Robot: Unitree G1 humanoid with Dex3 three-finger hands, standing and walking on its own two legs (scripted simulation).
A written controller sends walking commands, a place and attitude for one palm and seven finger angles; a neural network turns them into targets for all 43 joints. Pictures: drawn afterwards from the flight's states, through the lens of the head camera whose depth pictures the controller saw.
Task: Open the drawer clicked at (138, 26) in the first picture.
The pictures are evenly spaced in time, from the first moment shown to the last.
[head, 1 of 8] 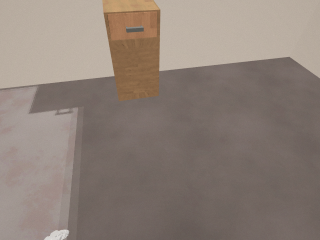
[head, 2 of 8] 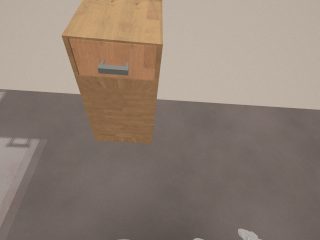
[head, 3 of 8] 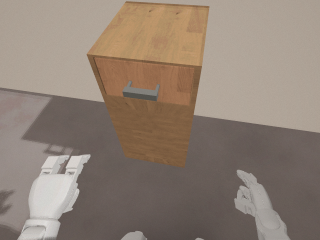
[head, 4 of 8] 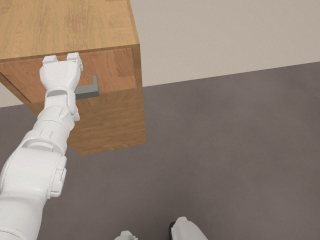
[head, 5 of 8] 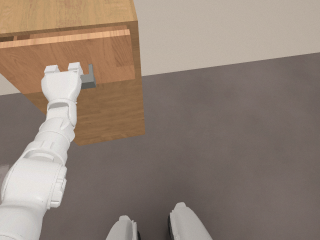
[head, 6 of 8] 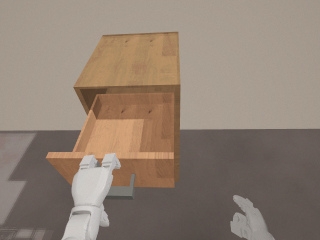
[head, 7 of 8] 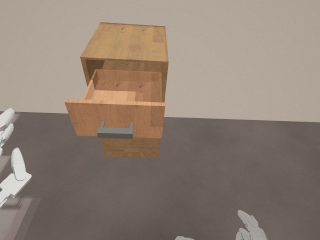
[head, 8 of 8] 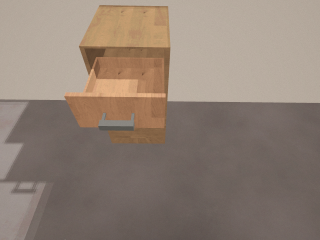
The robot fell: no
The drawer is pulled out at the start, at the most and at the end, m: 0.00 0.30 0.30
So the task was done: yes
